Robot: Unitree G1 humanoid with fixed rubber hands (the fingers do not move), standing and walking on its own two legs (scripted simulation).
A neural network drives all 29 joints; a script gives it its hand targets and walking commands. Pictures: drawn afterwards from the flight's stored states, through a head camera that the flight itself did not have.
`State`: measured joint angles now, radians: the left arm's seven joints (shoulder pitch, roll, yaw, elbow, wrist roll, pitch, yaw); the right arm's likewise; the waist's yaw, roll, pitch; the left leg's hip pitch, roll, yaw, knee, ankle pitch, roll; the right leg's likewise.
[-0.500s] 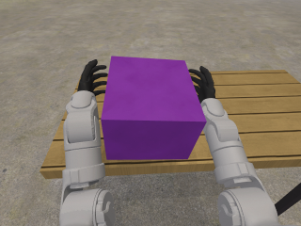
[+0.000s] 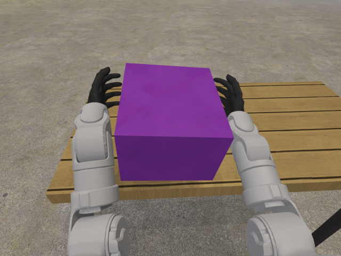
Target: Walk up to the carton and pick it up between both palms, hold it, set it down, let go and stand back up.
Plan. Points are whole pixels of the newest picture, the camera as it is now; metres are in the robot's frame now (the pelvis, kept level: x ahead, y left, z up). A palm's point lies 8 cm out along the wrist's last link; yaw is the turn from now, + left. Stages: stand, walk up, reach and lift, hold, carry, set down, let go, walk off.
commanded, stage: hold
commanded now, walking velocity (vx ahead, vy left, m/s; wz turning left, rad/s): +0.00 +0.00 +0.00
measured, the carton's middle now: (168, 120) +0.36 +0.01 +0.18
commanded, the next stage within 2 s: set down in 0.38 s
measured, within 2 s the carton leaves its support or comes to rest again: neither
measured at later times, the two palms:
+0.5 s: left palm (99, 104) +0.37 +0.15 +0.22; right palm (231, 109) +0.37 -0.13 +0.20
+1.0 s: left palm (110, 105) +0.42 +0.15 +0.19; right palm (229, 111) +0.40 -0.14 +0.17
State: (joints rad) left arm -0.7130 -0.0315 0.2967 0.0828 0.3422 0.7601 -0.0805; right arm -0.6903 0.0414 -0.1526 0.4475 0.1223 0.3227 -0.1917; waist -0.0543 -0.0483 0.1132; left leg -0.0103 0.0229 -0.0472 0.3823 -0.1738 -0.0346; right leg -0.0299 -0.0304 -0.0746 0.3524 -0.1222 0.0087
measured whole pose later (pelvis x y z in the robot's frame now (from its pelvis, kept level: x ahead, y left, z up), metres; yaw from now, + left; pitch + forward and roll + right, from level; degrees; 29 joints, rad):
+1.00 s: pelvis +0.03 +0.00 +0.00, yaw +0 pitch -10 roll +0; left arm -0.69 -0.04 0.31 0.24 0.34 0.44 -0.09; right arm -0.66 0.04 -0.17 0.60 0.01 -0.02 -0.18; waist -0.05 -0.08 0.15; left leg 0.00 0.02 -0.05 0.37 -0.21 -0.03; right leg -0.02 -0.03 -0.07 0.35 -0.16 0.01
